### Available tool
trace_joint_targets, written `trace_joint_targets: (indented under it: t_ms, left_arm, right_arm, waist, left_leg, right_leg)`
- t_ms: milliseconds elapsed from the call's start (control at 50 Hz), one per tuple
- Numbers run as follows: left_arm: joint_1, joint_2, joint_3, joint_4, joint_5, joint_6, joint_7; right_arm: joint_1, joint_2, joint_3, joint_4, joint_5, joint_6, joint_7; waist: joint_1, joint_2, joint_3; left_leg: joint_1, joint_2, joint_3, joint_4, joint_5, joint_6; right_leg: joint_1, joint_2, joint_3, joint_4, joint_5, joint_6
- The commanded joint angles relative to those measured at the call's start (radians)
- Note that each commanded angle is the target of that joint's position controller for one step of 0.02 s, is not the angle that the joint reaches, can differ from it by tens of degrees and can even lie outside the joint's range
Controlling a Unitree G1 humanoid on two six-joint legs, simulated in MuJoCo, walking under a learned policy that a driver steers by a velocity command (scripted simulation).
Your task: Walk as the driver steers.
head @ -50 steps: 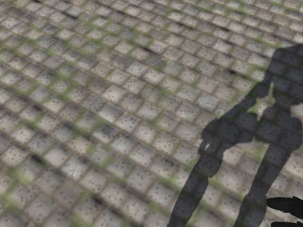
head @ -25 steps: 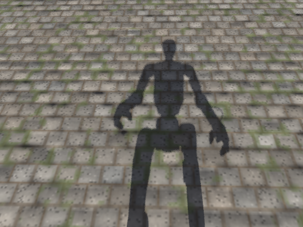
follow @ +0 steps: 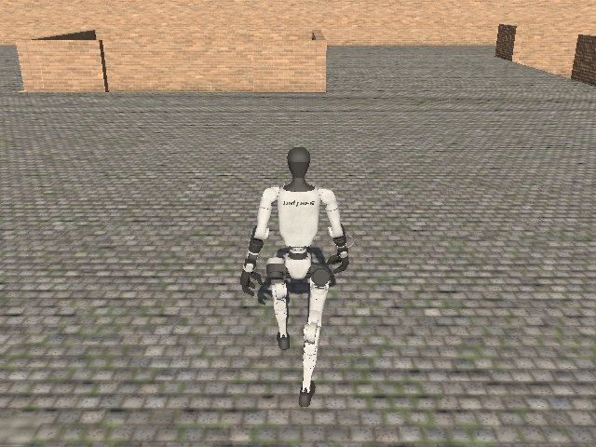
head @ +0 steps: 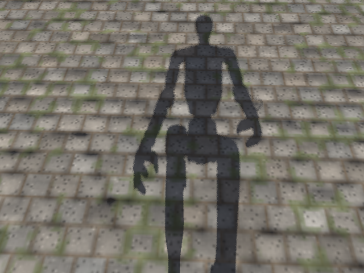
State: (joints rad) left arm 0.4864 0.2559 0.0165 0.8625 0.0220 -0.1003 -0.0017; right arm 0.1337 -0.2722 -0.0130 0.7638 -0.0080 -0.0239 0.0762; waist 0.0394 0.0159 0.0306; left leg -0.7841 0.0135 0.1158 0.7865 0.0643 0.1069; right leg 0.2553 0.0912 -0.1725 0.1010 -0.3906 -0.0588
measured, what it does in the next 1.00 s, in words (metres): walks ahead, turning left: left foot, then right foot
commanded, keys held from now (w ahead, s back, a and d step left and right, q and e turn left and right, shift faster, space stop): w+q+shift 0.88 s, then w+shift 0.12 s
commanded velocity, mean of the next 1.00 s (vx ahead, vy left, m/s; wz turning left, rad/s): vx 0.99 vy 0.00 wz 0.87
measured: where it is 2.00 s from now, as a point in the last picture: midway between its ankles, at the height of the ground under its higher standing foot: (48, 94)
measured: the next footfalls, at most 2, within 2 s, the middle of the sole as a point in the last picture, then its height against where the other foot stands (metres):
left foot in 0.10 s outside the picture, level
right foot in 0.50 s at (210, 200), level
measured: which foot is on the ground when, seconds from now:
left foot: up 0.00-0.08, down 0.10-0.52, up 0.54-0.94, down 0.96-1.00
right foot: down 0.00-0.10, up 0.12-0.48, down 0.50-0.96, up 0.98-1.00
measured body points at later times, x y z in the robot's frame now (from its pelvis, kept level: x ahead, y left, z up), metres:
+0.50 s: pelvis +0.48 +0.02 +0.00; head +0.52 +0.04 +0.44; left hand +0.68 +0.31 -0.04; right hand +0.56 -0.28 -0.11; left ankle +0.24 +0.01 -0.71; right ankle +0.70 -0.06 -0.71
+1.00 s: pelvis +0.86 +0.25 -0.02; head +0.88 +0.28 +0.42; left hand +0.62 +0.37 -0.16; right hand +1.19 +0.30 -0.09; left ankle +0.91 +0.34 -0.72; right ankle +0.77 -0.04 -0.62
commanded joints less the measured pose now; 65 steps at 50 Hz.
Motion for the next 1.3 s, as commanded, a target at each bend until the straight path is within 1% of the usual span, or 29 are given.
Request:
trace_joint_targets:
  t_ms: [20,80,100,120,140,160,180,240,320,420,460,500,520,540,560,600,680,840,920,940,960,980,1000,1020,1040,1080,1120,1180,1300]
  left_arm:
    - [-0.086,0.202,0.043,-0.057,0.008,-0.014,0.037]
    - [-0.255,0.271,0.074,-0.104,0.032,0.041,0.059]
    - [-0.306,0.191,0.055,-0.105,0.028,0.036,0.034]
    - [-0.256,0.02,0.008,-0.188,0.028,0.014,0.012]
    - [-0.224,0.051,-0.007,-0.252,0.015,-0.013,0.003]
    - [-0.26,0.116,-0.006,-0.244,0.024,-0.033,-0.001]
    - [-0.286,0.139,-0.002,-0.234,0.027,-0.036,-0.002]
    - [-0.309,0.117,-0.019,-0.244,0.062,0.026,0.0]
    - [-0.539,0.072,-0.045,-0.341,0.032,0.039,-0.02]
    - [-0.621,0.079,-0.042,-0.382,0.008,0.028,-0.014]
    - [-0.508,0.142,-0.014,-0.352,0.008,0.021,0.002]
    - [-0.123,0.247,0.039,-0.257,0.001,0.011,0.033]
    - [0.092,0.307,0.065,-0.214,0.031,0.008,0.053]
    - [-0.026,0.381,0.081,-0.229,0.058,0.015,0.04]
    - [-0.151,0.27,0.078,-0.254,0.047,0.024,0.03]
    - [-0.202,0.14,0.048,-0.227,0.041,0.03,0.022]
    - [-0.107,0.084,0.032,-0.102,0.008,-0.002,0.004]
    - [-0.074,0.164,0.047,-0.039,0.01,-0.03,0.004]
    - [-0.041,0.273,0.068,-0.041,0.012,0.016,0.035]
    - [-0.089,0.284,0.069,-0.062,0.016,0.028,0.035]
    - [-0.11,0.266,0.068,-0.069,0.021,0.035,0.025]
    - [-0.078,0.12,0.037,-0.116,0.033,0.028,0.01]
    - [-0.041,0.149,0.031,-0.21,-0.009,0.015,0.008]
    - [-0.168,0.192,0.034,-0.214,-0.008,-0.001,0.009]
    - [-0.174,0.176,0.027,-0.207,-0.013,-0.006,0.008]
    - [-0.136,0.138,0.014,-0.16,0.01,0.024,0.002]
    - [-0.105,0.097,0.009,-0.133,0.015,0.063,-0.02]
    - [-0.295,0.074,0.004,-0.184,-0.01,0.07,-0.036]
    - [-0.414,0.06,-0.003,-0.192,-0.024,0.047,-0.065]
  right_arm:
    - [0.024,-0.077,-0.009,-0.044,0.006,-0.005,-0.005]
    - [0.558,-0.215,-0.075,0.109,0.005,0.006,-0.034]
    - [0.575,-0.233,-0.095,0.132,0.013,0.012,-0.053]
    - [0.424,-0.27,-0.099,0.108,-0.002,0.024,-0.06]
    - [0.347,-0.276,-0.104,0.062,0.001,0.023,-0.062]
    - [0.32,-0.208,-0.098,0.046,-0.006,0.017,-0.068]
    - [0.292,-0.159,-0.087,0.055,-0.009,0.01,-0.068]
    - [0.251,-0.151,-0.072,0.053,0.002,-0.036,-0.075]
    - [0.274,-0.178,-0.086,0.047,0.011,-0.061,-0.069]
    - [0.345,-0.212,-0.108,0.062,0.015,-0.054,-0.065]
    - [0.311,-0.243,-0.116,0.05,0.011,-0.056,-0.074]
    - [0.192,-0.283,-0.124,0.02,-0.003,-0.069,-0.068]
    - [0.173,-0.133,-0.086,-0.013,-0.009,-0.08,-0.07]
    - [0.302,-0.044,-0.05,-0.086,0.051,-0.074,-0.067]
    - [0.248,-0.134,-0.051,-0.048,0.018,-0.051,-0.08]
    - [0.122,-0.158,-0.062,-0.049,-0.012,-0.03,-0.057]
    - [0.011,-0.06,-0.032,-0.135,-0.028,0.019,-0.011]
    - [-0.245,-0.064,0.002,-0.246,-0.023,0.024,0.033]
    - [-0.013,-0.127,-0.024,-0.16,-0.03,0.012,0.007]
    - [0.206,-0.17,-0.05,-0.088,-0.031,0.008,-0.01]
    - [0.346,-0.212,-0.081,-0.022,-0.029,0.008,-0.035]
    - [0.27,-0.299,-0.102,-0.023,-0.017,0.016,-0.059]
    - [0.255,-0.345,-0.11,-0.077,-0.034,0.025,-0.066]
    - [0.269,-0.286,-0.108,-0.069,-0.03,0.024,-0.079]
    - [0.229,-0.245,-0.099,-0.043,-0.025,0.011,-0.087]
    - [0.157,-0.172,-0.073,-0.036,-0.03,-0.03,-0.094]
    - [0.166,-0.124,-0.053,-0.004,-0.017,-0.065,-0.088]
    - [0.215,-0.12,-0.053,0.033,-0.013,-0.098,-0.065]
    - [0.266,-0.134,-0.039,0.069,-0.001,-0.133,-0.074]
  waist:
    - [-0.113,-0.126,-0.013]
    - [-0.387,-0.122,-0.208]
    - [-0.369,0.031,-0.132]
    - [-0.16,0.271,-0.079]
    - [-0.128,0.228,-0.18]
    - [-0.115,0.042,-0.09]
    - [-0.069,-0.089,0.004]
    - [0.014,-0.12,0.092]
    - [-0.067,-0.052,0.124]
    - [-0.151,0.034,0.024]
    - [-0.091,0.043,-0.073]
    - [0.135,0.041,-0.265]
    - [0.182,-0.124,-0.39]
    - [0.029,-0.481,-0.5]
    - [0.029,-0.29,-0.352]
    - [0.03,-0.057,-0.139]
    - [-0.021,-0.101,-0.016]
    - [-0.038,-0.045,0.129]
    - [-0.183,-0.131,-0.047]
    - [-0.277,-0.144,-0.134]
    - [-0.32,-0.075,-0.179]
    - [-0.172,0.198,-0.164]
    - [-0.14,0.197,-0.4]
    - [-0.176,0.017,-0.289]
    - [-0.119,-0.038,-0.115]
    - [-0.026,-0.131,-0.029]
    - [0.016,-0.1,0.004]
    - [-0.036,-0.043,0.117]
    - [-0.063,0.001,0.077]
  left_leg:
    - [0.311,-0.098,0.088,-0.077,-0.004,0.051]
    - [0.8,-0.121,-0.021,-0.122,-0.203,0.142]
    - [0.904,-0.075,-0.125,-0.166,-0.266,0.177]
    - [1.03,0.071,-0.562,-0.184,-0.25,0.316]
    - [1.077,0.197,-0.938,-0.461,-0.521,0.411]
    - [0.965,0.214,-0.966,-0.589,-0.667,0.36]
    - [0.803,0.187,-0.886,-0.611,-0.622,0.309]
    - [0.486,0.061,-0.65,-0.624,-0.387,0.257]
    - [0.348,-0.053,-0.487,-0.658,-0.109,0.19]
    - [0.624,-0.024,-0.506,-0.538,0.266,0.112]
    - [0.688,-0.02,-0.521,-0.37,0.487,0.064]
    - [0.568,-0.054,-0.498,0.052,0.436,0.03]
    - [0.394,-0.109,-0.413,0.392,-0.171,0.039]
    - [0.12,-0.18,-0.293,0.621,-0.578,0.007]
    - [0.018,-0.068,-0.261,0.662,-0.451,0.02]
    - [0.035,0.004,-0.213,0.579,-0.34,0.002]
    - [-0.008,0.088,-0.197,0.537,-0.325,-0.005]
    - [0.134,0.025,0.032,0.059,-0.056,0.046]
    - [0.499,-0.122,0.063,-0.026,-0.208,0.115]
    - [0.739,-0.132,0.003,-0.066,-0.244,0.148]
    - [0.98,-0.102,-0.092,-0.166,-0.271,0.176]
    - [1.099,0.113,-0.4,-0.149,-0.177,0.184]
    - [1.302,0.287,-0.849,-0.362,-0.34,0.356]
    - [1.194,0.27,-0.848,-0.493,-0.424,0.312]
    - [1.007,0.253,-0.749,-0.53,-0.391,0.281]
    - [0.728,0.196,-0.563,-0.549,-0.244,0.229]
    - [0.585,0.159,-0.424,-0.611,-0.213,0.193]
    - [0.541,0.087,-0.217,-0.699,-0.045,0.109]
    - [0.748,0.081,0.023,-0.738,0.562,-0.039]
  right_leg:
    - [-0.116,-0.273,-0.062,0.126,1.509,0.074]
    - [-0.257,-0.283,-0.034,0.885,1.546,0.059]
    - [-0.507,-0.113,-0.032,1.295,0.668,0.041]
    - [-0.984,0.035,0.095,1.617,-0.098,0.08]
    - [-1.122,0.003,0.284,1.619,-0.083,0.065]
    - [-1.122,-0.065,0.315,1.494,0.007,0.041]
    - [-1.065,-0.109,0.302,1.375,0.059,0.042]
    - [-0.914,-0.187,0.267,1.16,0.043,0.102]
    - [-0.779,-0.187,0.17,0.74,0.336,0.136]
    - [-0.696,-0.102,0.161,0.455,0.49,0.097]
    - [-0.508,-0.054,0.179,0.397,0.402,0.079]
    - [-0.101,-0.119,0.229,0.436,0.233,0.05]
    - [0.13,-0.355,0.45,0.441,-0.114,0.031]
    - [0.236,-0.6,1.06,0.197,-0.336,-0.072]
    - [0.098,-0.541,1.03,0.16,-0.503,-0.086]
    - [-0.149,-0.449,0.673,0.167,-0.171,-0.062]
    - [-0.294,-0.391,0.348,0.109,0.175,-0.016]
    - [-0.34,-0.291,-0.095,0.004,0.772,0.054]
    - [-0.231,-0.354,-0.1,0.418,1.488,0.054]
    - [-0.32,-0.369,-0.073,0.658,1.457,0.027]
    - [-0.507,-0.298,-0.079,1.002,1.011,0.025]
    - [-0.805,-0.137,-0.057,1.384,-0.092,0.043]
    - [-1.035,-0.095,0.166,1.559,-0.092,0.055]
    - [-1.104,-0.141,0.211,1.513,0.024,0.052]
    - [-1.097,-0.185,0.202,1.418,0.072,0.048]
    - [-0.941,-0.24,0.219,1.293,0.068,0.052]
    - [-0.864,-0.266,0.236,1.178,0.058,0.063]
    - [-0.941,-0.246,0.218,0.953,0.247,0.037]
    - [-0.782,-0.116,0.046,0.559,0.644,-0.058]
Keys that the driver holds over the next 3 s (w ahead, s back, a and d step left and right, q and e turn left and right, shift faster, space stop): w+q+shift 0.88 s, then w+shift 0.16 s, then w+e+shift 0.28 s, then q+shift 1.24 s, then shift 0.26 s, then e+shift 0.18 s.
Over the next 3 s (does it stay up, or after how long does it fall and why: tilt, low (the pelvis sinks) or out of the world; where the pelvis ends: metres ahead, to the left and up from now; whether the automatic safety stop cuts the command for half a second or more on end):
stays up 1.33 0.81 0.02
